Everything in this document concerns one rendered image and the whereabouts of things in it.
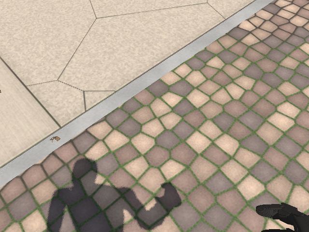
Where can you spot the robot right hand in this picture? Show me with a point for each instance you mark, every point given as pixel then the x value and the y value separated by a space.
pixel 286 213

